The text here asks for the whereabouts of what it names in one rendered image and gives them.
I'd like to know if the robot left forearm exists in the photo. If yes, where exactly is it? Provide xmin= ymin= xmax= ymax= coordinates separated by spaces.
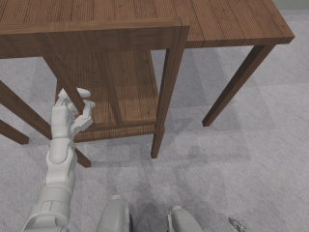
xmin=20 ymin=137 xmax=78 ymax=232

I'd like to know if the robot left thigh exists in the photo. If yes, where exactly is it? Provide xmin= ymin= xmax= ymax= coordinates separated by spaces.
xmin=96 ymin=198 xmax=130 ymax=232

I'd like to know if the chair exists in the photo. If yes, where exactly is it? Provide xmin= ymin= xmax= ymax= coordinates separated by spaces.
xmin=0 ymin=16 xmax=190 ymax=168

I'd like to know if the table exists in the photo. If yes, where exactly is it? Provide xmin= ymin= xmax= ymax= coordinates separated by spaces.
xmin=0 ymin=0 xmax=295 ymax=145

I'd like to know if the left robot hand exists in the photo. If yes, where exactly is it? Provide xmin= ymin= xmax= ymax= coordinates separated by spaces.
xmin=50 ymin=88 xmax=96 ymax=140

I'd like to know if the robot right thigh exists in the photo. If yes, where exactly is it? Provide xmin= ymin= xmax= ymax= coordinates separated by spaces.
xmin=166 ymin=209 xmax=204 ymax=232

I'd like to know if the robot thigh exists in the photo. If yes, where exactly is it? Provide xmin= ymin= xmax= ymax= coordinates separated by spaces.
xmin=166 ymin=209 xmax=204 ymax=232
xmin=96 ymin=198 xmax=130 ymax=232

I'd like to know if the right robot hand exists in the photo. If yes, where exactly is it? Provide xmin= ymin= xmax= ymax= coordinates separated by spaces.
xmin=228 ymin=217 xmax=256 ymax=232

